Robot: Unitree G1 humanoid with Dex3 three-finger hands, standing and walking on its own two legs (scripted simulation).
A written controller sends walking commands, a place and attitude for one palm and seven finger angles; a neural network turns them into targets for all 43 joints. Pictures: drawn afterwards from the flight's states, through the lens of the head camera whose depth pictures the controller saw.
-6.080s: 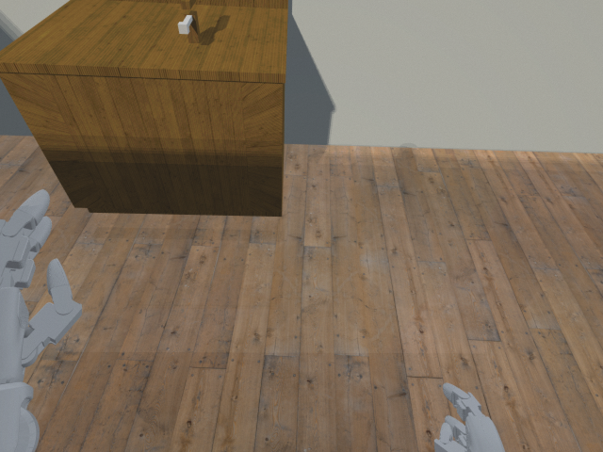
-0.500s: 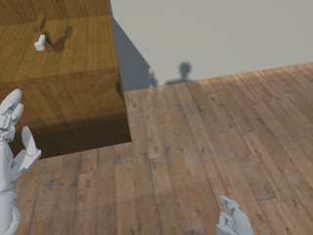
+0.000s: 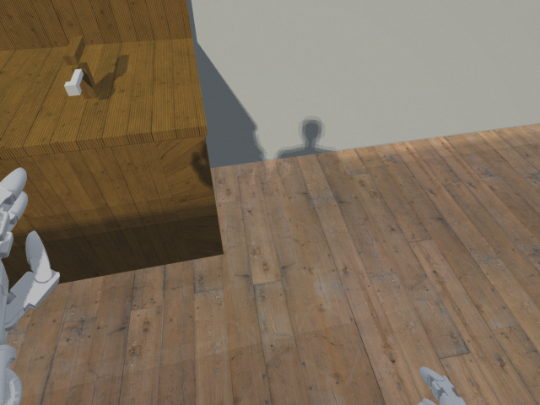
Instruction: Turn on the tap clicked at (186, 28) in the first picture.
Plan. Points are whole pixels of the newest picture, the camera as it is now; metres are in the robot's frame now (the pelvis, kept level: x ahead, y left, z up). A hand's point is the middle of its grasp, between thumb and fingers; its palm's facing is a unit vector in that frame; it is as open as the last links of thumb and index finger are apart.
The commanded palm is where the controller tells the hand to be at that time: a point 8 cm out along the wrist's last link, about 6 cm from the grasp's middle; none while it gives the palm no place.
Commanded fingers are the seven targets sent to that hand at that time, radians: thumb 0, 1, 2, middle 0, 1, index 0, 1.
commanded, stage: take the last steps up to it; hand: left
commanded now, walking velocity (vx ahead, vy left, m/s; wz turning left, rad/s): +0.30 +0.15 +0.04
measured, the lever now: (73, 88) +0.83 +0.56 +0.05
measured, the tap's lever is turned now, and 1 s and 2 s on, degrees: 0 0 0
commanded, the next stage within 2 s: come to a stop and stand still in 1.44 s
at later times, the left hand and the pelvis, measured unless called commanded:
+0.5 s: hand (47, 187) +0.33 +0.31 +0.18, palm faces +0.39 -0.80 -0.45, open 7.4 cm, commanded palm +0.26 +0.36 +0.18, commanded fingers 0.00 0.90 0.90 -0.20 -0.30 -0.20 -0.30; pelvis +0.10 +0.08 -0.01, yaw +0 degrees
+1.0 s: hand (65, 136) +0.45 +0.34 +0.18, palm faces +0.37 -0.81 -0.45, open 7.4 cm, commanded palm +0.39 +0.39 +0.18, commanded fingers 0.00 0.90 0.90 -0.20 -0.30 -0.20 -0.30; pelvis +0.23 +0.11 +0.01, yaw +0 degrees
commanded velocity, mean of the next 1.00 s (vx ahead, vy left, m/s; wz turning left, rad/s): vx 0.29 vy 0.15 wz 0.00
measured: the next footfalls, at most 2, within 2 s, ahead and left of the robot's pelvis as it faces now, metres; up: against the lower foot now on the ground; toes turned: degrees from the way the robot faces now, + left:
left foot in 0.44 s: +0.17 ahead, +0.21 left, +0.00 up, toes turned +10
right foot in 0.74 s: +0.26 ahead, +0.01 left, +0.00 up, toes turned -13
